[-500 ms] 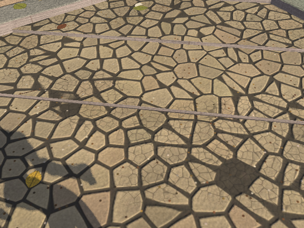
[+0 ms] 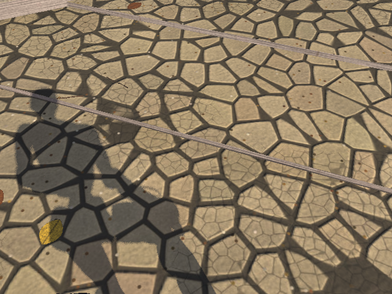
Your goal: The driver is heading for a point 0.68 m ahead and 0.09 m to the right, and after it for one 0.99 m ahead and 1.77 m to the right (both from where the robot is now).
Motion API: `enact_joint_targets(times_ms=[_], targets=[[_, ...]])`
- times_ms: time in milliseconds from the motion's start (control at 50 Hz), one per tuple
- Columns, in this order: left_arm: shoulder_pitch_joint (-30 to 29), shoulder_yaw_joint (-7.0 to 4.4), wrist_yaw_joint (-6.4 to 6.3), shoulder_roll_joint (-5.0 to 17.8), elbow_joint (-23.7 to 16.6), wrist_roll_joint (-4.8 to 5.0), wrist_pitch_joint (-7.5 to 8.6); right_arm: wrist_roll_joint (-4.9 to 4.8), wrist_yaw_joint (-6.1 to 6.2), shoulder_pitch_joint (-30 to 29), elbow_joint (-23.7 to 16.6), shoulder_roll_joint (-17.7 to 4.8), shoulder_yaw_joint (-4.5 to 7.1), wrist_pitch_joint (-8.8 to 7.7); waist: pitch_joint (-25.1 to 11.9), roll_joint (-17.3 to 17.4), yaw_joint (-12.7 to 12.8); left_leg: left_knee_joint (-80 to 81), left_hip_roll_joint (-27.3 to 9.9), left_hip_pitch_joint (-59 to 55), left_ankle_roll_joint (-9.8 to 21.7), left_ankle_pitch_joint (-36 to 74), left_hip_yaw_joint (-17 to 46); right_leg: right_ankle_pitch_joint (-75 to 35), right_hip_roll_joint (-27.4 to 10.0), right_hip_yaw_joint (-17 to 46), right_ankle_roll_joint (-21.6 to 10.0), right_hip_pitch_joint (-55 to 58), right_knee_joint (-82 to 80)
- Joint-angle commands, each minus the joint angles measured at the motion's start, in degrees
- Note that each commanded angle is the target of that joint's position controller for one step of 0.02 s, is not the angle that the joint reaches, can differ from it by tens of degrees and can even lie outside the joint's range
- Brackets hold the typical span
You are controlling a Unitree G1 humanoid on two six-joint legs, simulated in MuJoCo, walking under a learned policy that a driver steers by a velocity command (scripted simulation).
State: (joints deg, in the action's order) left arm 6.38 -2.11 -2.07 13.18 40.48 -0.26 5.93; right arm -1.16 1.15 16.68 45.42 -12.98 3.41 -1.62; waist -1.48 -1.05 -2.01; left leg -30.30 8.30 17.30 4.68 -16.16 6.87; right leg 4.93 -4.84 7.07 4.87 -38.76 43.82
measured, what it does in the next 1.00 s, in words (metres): walks ahead: right foot, then left foot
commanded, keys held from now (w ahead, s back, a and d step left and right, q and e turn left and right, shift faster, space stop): w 0.60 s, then w+e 0.40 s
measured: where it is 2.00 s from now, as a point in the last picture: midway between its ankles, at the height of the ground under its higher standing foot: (234, 168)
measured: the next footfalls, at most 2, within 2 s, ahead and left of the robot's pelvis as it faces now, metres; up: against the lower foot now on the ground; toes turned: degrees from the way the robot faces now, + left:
right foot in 0.08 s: +0.19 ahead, -0.16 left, +0.00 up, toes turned +4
left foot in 0.60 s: +0.42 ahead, +0.10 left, +0.00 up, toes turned +6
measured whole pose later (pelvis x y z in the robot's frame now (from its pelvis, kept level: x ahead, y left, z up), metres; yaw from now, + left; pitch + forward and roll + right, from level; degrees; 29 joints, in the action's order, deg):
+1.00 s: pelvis +0.48 +0.01 +0.01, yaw -4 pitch +2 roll +2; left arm 8.2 -4.0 1.0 15.2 43.4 1.3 2.7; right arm 0.2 0.1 18.9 52.0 -13.7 4.1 -5.5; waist 0.2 -2.9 -3.9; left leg -12.1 2.4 -1.3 1.7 -15.3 -10.8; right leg -3.9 -5.6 3.3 -1.7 -41.3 43.4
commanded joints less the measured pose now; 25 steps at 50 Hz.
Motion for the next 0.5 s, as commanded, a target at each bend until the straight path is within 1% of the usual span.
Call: enact_joint_targets(times_ms=[20,40,60,80,100,120,140,160,180,200,220,240,260,280,340,360,400,460,500], targets=[[0.36,-1.33,0.7,4.4,-3.82,1.27,0.54,-0.46,0.43,0.07,-3.91,-7.28,2.02,-0.59,-2.02,6.39,0.92,8.64,-13.86,4.82,9.95,4.18,14.16,-0.67,3.54,-4.1,-1.48,14.24,-7.59],[0.56,-1.85,1.02,5.27,-4.11,1.03,0.86,-0.55,0.19,1.07,-3.83,-6.87,1.96,-0.6,-2.13,6.45,1.21,7.04,-14.27,3.28,8.81,0.91,15.51,0.75,3.79,-4.39,-2.72,16.16,-9.71],[1.92,-2.3,1.23,5.79,-3.91,0.71,1.13,-0.53,0.0,1.54,-3.75,-6.43,1.83,-0.72,-1.99,7.2,2.19,5.19,-13.52,2.53,7.47,-1.0,15.98,2.55,4.1,-5.03,-4.12,18.81,-11.23],[5.16,-2.79,1.31,6.55,-3.37,0.33,1.47,-0.38,-0.15,1.61,-3.86,-5.08,1.49,-0.88,-2.48,7.45,3.92,1.28,-11.77,2.86,5.7,-1.52,15.1,4.25,3.38,-4.91,-5.86,23.19,-12.69],[12.99,-3.61,1.05,9.14,-2.16,-0.12,1.8,0.02,-0.33,0.75,-4.49,-1.89,0.56,-1.4,-5.73,2.63,7.17,-12.95,-7.62,9.35,2.69,-3.23,9.64,4.6,-4.02,2.73,-9.26,34.08,-14.51],[21.3,-5.78,1.59,16.14,0.84,-0.96,1.49,-1.52,-0.55,6.36,-5.84,0.07,-0.01,-2.69,-10.95,-19.9,6.06,-32.27,-0.84,25.81,-0.53,-14.53,0.62,17.4,-16.37,28.97,-19.44,48.86,-23.11],[23.04,-5.25,1.97,12.49,0.73,0.11,1.74,-1.47,-0.63,4.72,-5.22,-4.92,0.96,-3.39,-8.32,-15.81,7.81,-41.64,-3.34,35.9,-0.95,-17.48,3.76,31.6,-19.04,41.51,-21.04,50.47,-27.62],[20.33,-4.38,1.88,9.74,0.0,0.53,1.77,-0.99,-0.72,-0.9,-5.88,-7.84,1.78,-3.43,-2.13,-8.77,8.41,-44.6,-5.42,38.52,-0.39,-11.63,4.71,31.05,-17.15,34.7,-18.89,46.02,-27.67],[16.02,-4.03,1.88,9.03,-0.94,0.12,1.33,-0.1,-0.66,-3.69,-6.44,-6.84,1.64,-3.09,0.05,-4.18,6.57,-43.02,-7.84,36.49,-0.33,-6.11,2.09,24.33,-14.3,26.69,-17.26,40.21,-27.49],[12.44,-3.58,2.05,7.83,-1.18,0.05,0.95,0.79,-0.72,-4.53,-6.8,-6.16,1.64,-2.91,1.4,-3.26,4.64,-38.79,-9.94,33.81,-0.56,-2.39,0.73,17.81,-11.88,21.28,-16.73,35.18,-28.37],[10.52,-3.12,2.19,6.7,-1.33,-0.13,0.79,0.87,-0.87,-3.88,-6.59,-5.57,1.83,-2.65,1.18,-4.29,2.92,-35.51,-11.77,29.09,-0.96,-0.22,-0.08,13.05,-9.88,16.96,-15.79,30.89,-29.73],[9.88,-2.96,2.36,6.15,-1.11,-0.15,0.76,0.77,-0.98,-2.93,-6.13,-4.94,1.74,-2.28,0.57,-5.27,2.2,-33.87,-11.83,25.4,-1.6,1.34,-1.72,8.91,-8.11,13.39,-15.6,28.32,-30.86],[10.28,-3.03,2.51,6.18,-0.65,0.04,0.89,0.88,-1.03,-2.32,-5.66,-4.29,1.66,-2.07,-0.14,-5.35,1.88,-32.28,-11.69,23.59,-1.98,2.84,-2.86,5.37,-7.19,10.74,-16.03,27.58,-31.73],[11.22,-3.2,2.49,6.69,0.1,0.22,0.97,0.94,-0.97,-3.04,-5.62,-3.72,1.5,-1.9,-0.07,-5.19,1.93,-29.59,-11.86,23.35,-2.34,4.41,-3.4,2.2,-7.08,8.76,-16.39,27.63,-32.53],[14.08,-3.68,1.82,8.04,2.15,0.78,0.54,1.04,-0.89,-8.25,-6.47,-2.29,0.78,-2.21,0.2,-3.99,3.34,-18.02,-12.15,23.44,-2.97,10.66,-3.97,-4.27,-7.23,4.82,-16.31,30.28,-33.41],[14.99,-3.78,1.64,8.27,2.75,1.11,0.36,0.88,-1.0,-9.92,-6.64,-2.04,0.64,-2.41,0.17,-4.47,3.99,-14.51,-11.91,22.88,-3.13,12.87,-4.41,-4.22,-6.82,3.49,-16.02,31.36,-33.52],[16.3,-3.91,1.55,8.94,3.88,1.44,0.19,0.45,-1.35,-13.27,-7.19,-2.09,0.5,-2.77,0.84,-5.05,5.07,-9.0,-11.41,21.29,-3.44,16.06,-4.98,-3.39,-6.85,2.03,-15.72,32.02,-33.6],[18.33,-4.05,1.58,9.49,5.5,1.71,-0.24,0.01,-1.99,-17.83,-8.27,-2.23,0.31,-3.16,2.57,-5.07,6.69,-3.86,-10.63,19.4,-3.45,16.31,-6.12,-2.91,-7.64,1.31,-15.85,33.21,-32.8],[19.42,-4.09,1.55,9.81,6.52,1.75,-0.55,-0.26,-2.56,-20.32,-9.26,-2.41,0.19,-3.66,3.7,-5.0,7.38,-1.48,-10.19,19.12,-2.54,13.75,-6.8,-2.95,-8.77,2.16,-15.93,35.21,-31.68]])
Velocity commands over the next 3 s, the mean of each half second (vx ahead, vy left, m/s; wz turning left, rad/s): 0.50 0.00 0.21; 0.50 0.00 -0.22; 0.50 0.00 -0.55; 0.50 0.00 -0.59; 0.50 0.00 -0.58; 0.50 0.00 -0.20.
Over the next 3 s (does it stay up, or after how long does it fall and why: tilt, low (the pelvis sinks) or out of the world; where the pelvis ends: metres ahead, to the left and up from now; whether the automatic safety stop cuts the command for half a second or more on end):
stays up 1.24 -0.61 0.02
